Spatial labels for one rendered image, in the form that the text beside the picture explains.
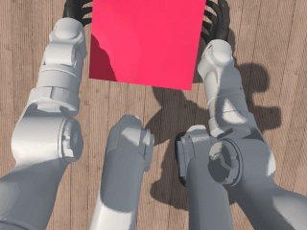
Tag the right robot upper arm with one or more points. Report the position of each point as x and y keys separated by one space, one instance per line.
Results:
x=246 y=169

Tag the left robot upper arm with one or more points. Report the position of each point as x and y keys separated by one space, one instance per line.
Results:
x=43 y=146

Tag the robot left thigh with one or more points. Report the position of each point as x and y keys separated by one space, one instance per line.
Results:
x=121 y=180

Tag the left robot forearm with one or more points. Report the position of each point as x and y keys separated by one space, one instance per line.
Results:
x=60 y=74

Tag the carton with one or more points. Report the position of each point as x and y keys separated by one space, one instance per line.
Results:
x=146 y=42

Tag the robot right hand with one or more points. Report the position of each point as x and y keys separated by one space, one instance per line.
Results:
x=220 y=28

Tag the right robot forearm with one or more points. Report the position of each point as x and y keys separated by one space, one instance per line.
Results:
x=225 y=97

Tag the robot left hand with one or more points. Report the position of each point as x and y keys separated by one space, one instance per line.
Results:
x=74 y=9

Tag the left robot shin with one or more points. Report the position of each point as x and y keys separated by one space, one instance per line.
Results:
x=115 y=131

